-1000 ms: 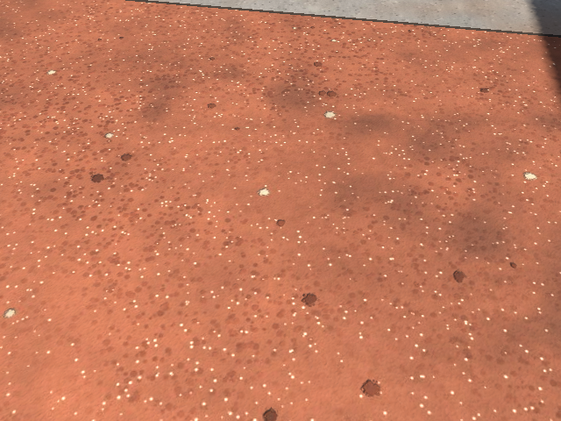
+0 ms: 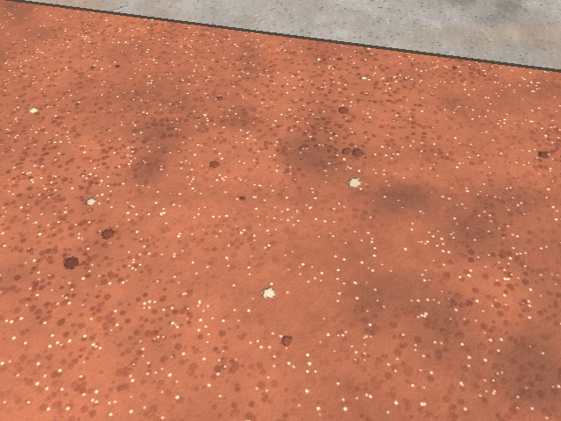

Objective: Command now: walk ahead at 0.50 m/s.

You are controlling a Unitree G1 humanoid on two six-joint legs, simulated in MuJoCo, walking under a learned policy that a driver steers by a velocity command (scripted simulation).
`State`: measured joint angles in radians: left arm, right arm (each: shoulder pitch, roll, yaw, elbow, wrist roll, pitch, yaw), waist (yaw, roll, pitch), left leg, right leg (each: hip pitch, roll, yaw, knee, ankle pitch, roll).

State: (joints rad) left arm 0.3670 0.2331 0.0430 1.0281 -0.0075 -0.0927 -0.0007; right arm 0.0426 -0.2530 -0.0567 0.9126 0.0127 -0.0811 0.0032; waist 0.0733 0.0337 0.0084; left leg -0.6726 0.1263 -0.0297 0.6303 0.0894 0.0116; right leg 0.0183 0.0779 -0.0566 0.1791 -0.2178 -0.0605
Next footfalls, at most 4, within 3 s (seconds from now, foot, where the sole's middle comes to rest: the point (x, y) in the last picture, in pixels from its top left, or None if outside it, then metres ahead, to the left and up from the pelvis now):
0.14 left None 0.28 0.15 -0.78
0.70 right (363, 405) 0.55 -0.12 -0.78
1.22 left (340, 275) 0.92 -0.07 -0.78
1.72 right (429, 225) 1.12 -0.34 -0.78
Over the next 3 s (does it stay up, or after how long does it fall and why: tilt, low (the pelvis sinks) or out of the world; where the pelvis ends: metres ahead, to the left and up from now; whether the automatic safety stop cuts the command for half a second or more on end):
stays up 1.24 -0.24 -0.01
